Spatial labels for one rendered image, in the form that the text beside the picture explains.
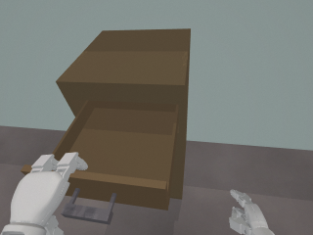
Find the drawer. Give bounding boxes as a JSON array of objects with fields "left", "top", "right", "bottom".
[{"left": 21, "top": 100, "right": 179, "bottom": 211}]

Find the cabinet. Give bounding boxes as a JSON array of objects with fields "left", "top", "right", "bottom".
[{"left": 56, "top": 28, "right": 191, "bottom": 200}]

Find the robot right hand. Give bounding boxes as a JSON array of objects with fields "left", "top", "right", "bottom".
[{"left": 229, "top": 189, "right": 269, "bottom": 235}]

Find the handle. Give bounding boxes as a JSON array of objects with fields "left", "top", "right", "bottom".
[{"left": 61, "top": 188, "right": 117, "bottom": 225}]

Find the robot left hand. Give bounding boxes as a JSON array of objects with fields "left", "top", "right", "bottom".
[{"left": 10, "top": 152, "right": 88, "bottom": 235}]

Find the robot left forearm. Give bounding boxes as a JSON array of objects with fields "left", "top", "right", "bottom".
[{"left": 0, "top": 222, "right": 47, "bottom": 235}]

